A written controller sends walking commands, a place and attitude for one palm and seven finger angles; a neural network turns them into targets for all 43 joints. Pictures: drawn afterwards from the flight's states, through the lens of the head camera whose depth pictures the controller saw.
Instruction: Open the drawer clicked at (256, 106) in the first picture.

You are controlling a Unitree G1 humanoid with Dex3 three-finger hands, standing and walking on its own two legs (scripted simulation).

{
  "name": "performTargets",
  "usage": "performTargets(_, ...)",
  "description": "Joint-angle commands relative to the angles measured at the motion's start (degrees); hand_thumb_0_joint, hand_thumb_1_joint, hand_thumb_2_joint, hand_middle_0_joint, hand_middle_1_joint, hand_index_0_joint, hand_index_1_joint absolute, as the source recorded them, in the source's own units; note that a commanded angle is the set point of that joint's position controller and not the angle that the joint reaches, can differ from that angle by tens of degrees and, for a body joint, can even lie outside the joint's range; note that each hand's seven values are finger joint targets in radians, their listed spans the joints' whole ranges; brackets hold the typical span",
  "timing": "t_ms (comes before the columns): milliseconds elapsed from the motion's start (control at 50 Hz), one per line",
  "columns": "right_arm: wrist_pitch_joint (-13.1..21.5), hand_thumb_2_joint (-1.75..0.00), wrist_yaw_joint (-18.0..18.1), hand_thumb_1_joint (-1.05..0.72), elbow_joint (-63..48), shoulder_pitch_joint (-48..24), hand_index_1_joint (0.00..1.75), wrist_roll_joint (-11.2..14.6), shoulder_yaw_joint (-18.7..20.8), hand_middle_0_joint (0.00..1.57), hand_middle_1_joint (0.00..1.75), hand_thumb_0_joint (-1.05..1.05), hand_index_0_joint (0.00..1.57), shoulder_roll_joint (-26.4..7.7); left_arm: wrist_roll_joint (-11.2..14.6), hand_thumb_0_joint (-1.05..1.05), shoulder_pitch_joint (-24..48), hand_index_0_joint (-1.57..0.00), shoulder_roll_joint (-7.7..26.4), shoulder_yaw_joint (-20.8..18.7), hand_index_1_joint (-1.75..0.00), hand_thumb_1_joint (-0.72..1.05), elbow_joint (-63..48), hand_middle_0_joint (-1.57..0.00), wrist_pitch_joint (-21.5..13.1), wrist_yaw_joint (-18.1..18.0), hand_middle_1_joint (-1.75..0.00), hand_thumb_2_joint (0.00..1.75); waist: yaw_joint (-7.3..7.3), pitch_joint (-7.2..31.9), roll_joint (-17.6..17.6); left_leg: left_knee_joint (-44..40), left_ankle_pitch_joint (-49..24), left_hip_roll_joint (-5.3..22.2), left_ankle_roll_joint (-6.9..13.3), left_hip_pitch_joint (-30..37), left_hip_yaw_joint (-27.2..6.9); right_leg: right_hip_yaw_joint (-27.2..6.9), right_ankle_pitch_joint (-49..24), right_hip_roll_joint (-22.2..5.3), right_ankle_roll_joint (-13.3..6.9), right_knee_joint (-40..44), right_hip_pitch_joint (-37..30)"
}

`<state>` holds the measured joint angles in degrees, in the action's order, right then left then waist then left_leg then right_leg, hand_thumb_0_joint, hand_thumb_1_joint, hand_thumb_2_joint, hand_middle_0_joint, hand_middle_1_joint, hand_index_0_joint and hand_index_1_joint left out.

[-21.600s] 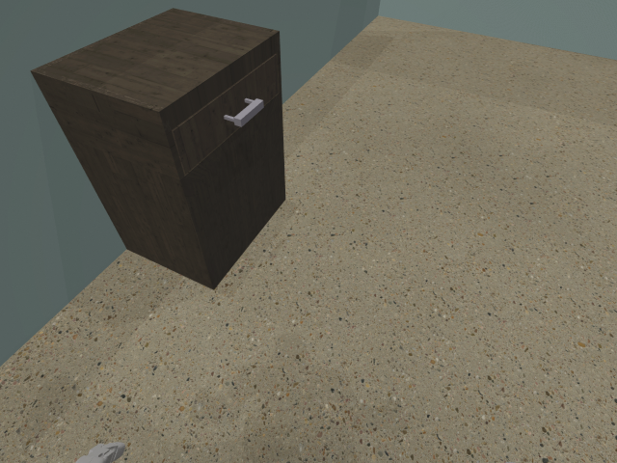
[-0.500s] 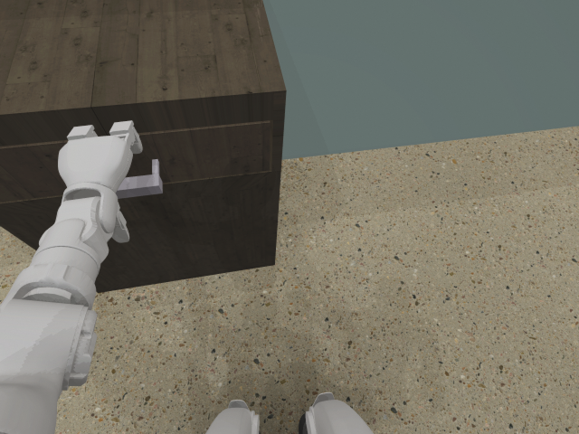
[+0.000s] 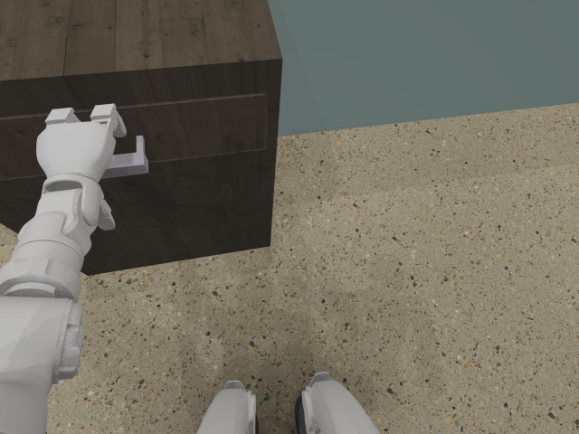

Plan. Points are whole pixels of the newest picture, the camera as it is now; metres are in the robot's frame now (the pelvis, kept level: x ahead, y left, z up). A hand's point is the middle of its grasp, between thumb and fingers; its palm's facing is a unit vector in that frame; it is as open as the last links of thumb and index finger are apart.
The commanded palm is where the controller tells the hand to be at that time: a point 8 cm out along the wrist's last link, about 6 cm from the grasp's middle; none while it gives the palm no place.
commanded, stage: lower the fingers behind the handle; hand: left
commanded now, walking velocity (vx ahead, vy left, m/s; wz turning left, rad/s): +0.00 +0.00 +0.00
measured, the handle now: (103, 156) +0.54 +0.27 -0.05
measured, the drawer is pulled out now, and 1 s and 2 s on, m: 0.00 0.00 0.00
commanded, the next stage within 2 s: close the thumb around the handle in 1.26 s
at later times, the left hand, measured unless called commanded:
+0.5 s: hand (98, 185) +0.49 +0.27 -0.05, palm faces -0.07 -0.01 -1.00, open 13.8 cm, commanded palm +0.48 +0.25 +0.00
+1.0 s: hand (106, 190) +0.49 +0.27 -0.07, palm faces -0.06 -0.01 -1.00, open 13.8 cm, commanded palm +0.49 +0.24 -0.02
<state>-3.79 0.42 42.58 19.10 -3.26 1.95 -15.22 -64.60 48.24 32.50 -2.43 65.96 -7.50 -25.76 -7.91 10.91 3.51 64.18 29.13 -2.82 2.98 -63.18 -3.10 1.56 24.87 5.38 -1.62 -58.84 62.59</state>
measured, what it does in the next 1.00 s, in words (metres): stands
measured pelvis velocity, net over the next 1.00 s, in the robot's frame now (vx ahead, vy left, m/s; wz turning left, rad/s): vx -0.02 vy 0.00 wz -0.02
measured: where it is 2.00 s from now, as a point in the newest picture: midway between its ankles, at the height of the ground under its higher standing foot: outside the picture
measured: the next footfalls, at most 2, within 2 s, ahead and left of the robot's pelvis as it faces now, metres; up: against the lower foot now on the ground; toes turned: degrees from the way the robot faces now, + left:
none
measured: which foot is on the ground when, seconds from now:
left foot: down 0.00-1.00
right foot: down 0.00-1.00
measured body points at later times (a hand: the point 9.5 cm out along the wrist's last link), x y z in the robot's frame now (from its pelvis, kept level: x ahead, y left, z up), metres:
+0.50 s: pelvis -0.01 +0.00 -0.02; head +0.16 +0.01 +0.39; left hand +0.49 +0.27 +0.00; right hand +0.00 -0.28 -0.14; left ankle -0.01 +0.08 -0.65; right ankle +0.02 -0.11 -0.65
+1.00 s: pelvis -0.02 +0.00 -0.04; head +0.16 +0.02 +0.37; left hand +0.49 +0.26 -0.02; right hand -0.01 -0.27 -0.16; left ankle -0.01 +0.08 -0.65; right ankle +0.02 -0.11 -0.65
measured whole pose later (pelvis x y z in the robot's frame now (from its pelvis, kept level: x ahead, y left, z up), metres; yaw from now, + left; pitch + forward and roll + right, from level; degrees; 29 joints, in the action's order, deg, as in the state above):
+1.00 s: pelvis -0.02 +0.00 -0.04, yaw -1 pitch +32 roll -5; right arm -2.7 -0.4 41.3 17.1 -3.3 -0.2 -15.0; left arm -64.6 51.8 35.3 -3.6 68.1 -3.5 -26.1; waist -9.1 10.5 4.0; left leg 75.6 32.1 -2.5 3.1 -75.8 -2.8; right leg 2.5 27.4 5.8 -1.6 -70.0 75.3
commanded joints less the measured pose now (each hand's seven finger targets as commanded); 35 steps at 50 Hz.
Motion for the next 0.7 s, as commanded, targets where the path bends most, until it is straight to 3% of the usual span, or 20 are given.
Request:
performTargets(0,-0.2,-0.9,0.0,-0.9,-1.9,9.9,0.3,-0.3,2.7,0.2,0.3,0.0,0.2,-10.5,0.4,0.0,21.6,-0.3,16.1,-4.5,-1.2,-0.5,-7.2,-0.3,3.2,-4.5,-1.2,0.3,-0.2,28.4,7.0,-4.7,-31.4,2.5,-2.2,23.1,-1.2,0.4,-19.1,-0.9,-0.8,3.2,-10.5)
performTargets(40,-0.6,-0.9,-0.1,-0.9,-2.3,9.6,0.3,-0.1,2.4,0.2,0.3,0.0,0.2,-10.7,0.0,0.0,22.3,-0.3,17.2,-4.5,-1.2,-0.5,-6.6,-0.3,5.1,-4.8,-1.2,0.3,-0.11,28.8,6.0,-4.7,-30.0,2.3,-1.8,21.3,-0.7,0.1,-19.9,-1.0,-0.6,3.1,-12.3)
performTargets(80,-0.5,-0.9,-0.3,-0.9,-2.6,9.5,0.3,-0.1,2.6,0.2,0.3,0.0,0.2,-10.6,0.3,0.0,22.9,-0.3,15.8,-3.6,-1.2,-0.5,-7.7,-0.3,5.9,-4.3,-1.2,0.3,-0.61,30.0,6.5,-4.7,-30.9,2.5,-1.7,22.7,-0.8,0.2,-20.8,-1.0,-0.6,3.1,-12.7)
performTargets(120,-0.6,-0.9,-0.1,-0.9,-2.9,9.5,0.3,0.2,2.4,0.2,0.3,0.0,0.2,-10.8,0.7,0.0,21.7,-0.3,17.4,-4.2,-1.2,-0.5,-7.8,-0.3,6.0,-3.2,-1.2,0.3,-0.46,30.9,4.9,-4.5,-29.6,2.5,-1.2,21.9,-0.5,-0.3,-21.5,-1.0,-0.3,3.3,-14.6)
performTargets(180,-0.1,-0.9,0.4,-0.9,-2.7,9.6,0.3,0.3,2.3,0.2,0.3,0.0,0.2,-10.6,1.3,0.0,23.4,-0.3,17.2,-3.8,-1.2,-0.5,-9.1,-0.3,4.5,-1.5,-1.2,0.3,-1.33,31.1,3.9,-3.9,-27.1,2.3,-0.5,20.1,-0.5,-0.8,-20.8,-1.2,-0.2,3.1,-14.7)
performTargets(220,0.3,-0.9,0.9,-0.9,-2.2,9.6,0.3,0.3,2.3,0.2,0.3,0.0,0.2,-10.6,0.9,0.0,23.5,-0.3,17.6,-3.6,-1.2,-0.5,-8.8,-0.3,3.1,-1.0,-1.2,0.3,-1.97,29.3,2.8,-3.3,-24.4,2.3,-0.2,17.7,-0.4,-1.0,-19.2,-1.4,0.0,2.9,-13.3)
performTargets(260,0.8,-0.9,1.1,-0.9,-2.3,9.5,0.3,0.2,2.3,0.2,0.3,0.0,0.2,-10.3,0.7,0.0,23.6,-0.3,16.6,-2.9,-1.2,-0.5,-9.5,-0.3,1.6,-0.9,-1.2,0.3,-2.01,28.8,3.9,-2.6,-23.6,2.2,-0.1,16.7,-0.3,-1.1,-18.4,-1.4,-0.2,2.4,-12.1)
performTargets(300,0.9,-0.9,1.0,-0.9,-2.0,9.3,0.3,0.0,2.1,0.2,0.3,0.0,0.2,-10.4,0.2,0.0,22.5,-0.3,18.0,-4.0,-1.2,-0.5,-8.5,-0.3,0.7,-1.2,-1.2,0.3,-1.41,27.9,5.3,-1.9,-23.9,2.3,-0.5,16.4,-0.7,-0.7,-17.3,-1.3,-0.5,1.1,-9.6)
performTargets(380,1.0,-0.9,0.7,-0.9,-2.2,9.2,0.3,-0.2,2.0,0.2,0.3,0.0,0.2,-10.4,0.2,0.0,21.4,-0.3,17.7,-4.3,-1.2,-0.5,-5.9,-0.3,1.1,-2.2,-1.2,0.3,-1.54,26.7,4.7,-0.3,-23.1,2.2,-0.4,13.3,-0.3,-0.7,-16.8,-1.1,-0.6,0.0,-8.1)
performTargets(420,0.9,-0.9,0.6,-0.9,-2.5,9.4,0.3,-0.2,1.9,0.2,0.3,0.0,0.2,-10.7,-0.1,0.0,22.3,-0.3,19.1,-4.8,-1.2,-0.5,-6.8,-0.3,1.4,-2.8,-1.2,0.3,-1.04,28.5,6.3,0.1,-23.7,2.2,-0.6,13.1,-0.5,-0.6,-17.3,-1.1,-0.6,-1.1,-8.2)
performTargets(440,1.0,-0.9,0.4,-0.9,-2.7,9.5,0.3,-0.2,2.1,0.2,0.3,0.0,0.2,-10.5,-0.1,0.0,21.9,-0.3,17.7,-3.9,-1.2,-0.5,-6.9,-0.3,1.7,-2.9,-1.2,0.3,-1.05,29.9,6.7,0.5,-24.4,2.1,-0.6,13.9,-0.5,-0.5,-17.7,-1.1,-0.6,-1.3,-8.0)
performTargets(480,1.1,-0.9,0.3,-0.9,-2.6,9.8,0.3,-0.2,2.3,0.2,0.3,0.0,0.2,-10.8,0.0,0.0,23.4,-0.3,18.6,-4.8,-1.2,-0.5,-8.4,-0.3,1.5,-2.9,-1.2,0.3,-1.38,31.9,6.2,1.0,-25.4,2.4,-0.8,15.2,-1.1,-0.2,-17.9,-1.1,-0.5,-2.0,-7.7)
performTargets(500,1.1,-0.9,0.3,-0.9,-2.6,9.9,0.3,-0.2,2.5,0.2,0.3,0.0,0.2,-10.7,0.0,0.0,23.9,-0.3,17.8,-4.1,-1.2,-0.5,-9.5,-0.3,1.4,-3.0,-1.2,0.3,-1.4,33.8,7.6,1.3,-26.3,2.4,-1.0,16.5,-1.2,-0.2,-18.2,-1.0,-0.5,-2.2,-7.3)
performTargets(560,1.3,-0.9,0.2,-0.9,-2.2,10.0,0.3,-0.2,2.7,0.2,0.3,0.0,0.2,-10.8,-0.1,0.0,25.9,-0.3,17.9,-4.3,-1.2,-0.5,-11.7,-0.3,1.0,-3.3,-1.2,0.3,-1.65,35.0,9.0,1.9,-27.4,2.8,-1.5,18.3,-2.0,0.1,-17.5,-1.0,-0.5,-2.8,-5.4)
performTargets(620,1.2,-0.9,0.2,-0.9,-1.6,9.9,0.3,-0.4,2.7,0.2,0.3,0.0,0.2,-10.9,0.0,0.0,25.8,-0.3,17.8,-4.6,-1.2,-0.5,-10.6,-0.3,1.1,-3.8,-1.2,0.3,-2.12,33.7,8.1,2.5,-27.1,3.1,-1.6,18.2,-2.6,0.5,-16.1,-0.9,-0.5,-3.3,-3.0)
performTargets(640,1.1,-0.9,0.1,-0.9,-1.5,9.7,0.3,-0.4,2.4,0.2,0.3,0.0,0.2,-11.1,-0.2,0.0,24.8,-0.3,18.9,-5.4,-1.2,-0.5,-9.5,-0.3,1.6,-4.1,-1.2,0.3,-1.44,32.7,7.8,2.4,-25.8,2.9,-1.6,16.6,-2.4,0.7,-15.2,-0.9,-0.6,-3.6,-3.2)
performTargets(680,1.1,-0.9,0.1,-0.9,-1.6,9.5,0.3,-0.4,2.3,0.2,0.3,0.0,0.2,-10.9,-0.4,0.0,26.8,-0.3,17.7,-4.4,-1.2,-0.5,-9.7,-0.3,2.1,-4.6,-1.2,0.3,-2.21,31.9,8.4,2.4,-25.6,3.0,-1.7,16.5,-2.8,0.8,-14.5,-0.9,-0.7,-3.8,-1.8)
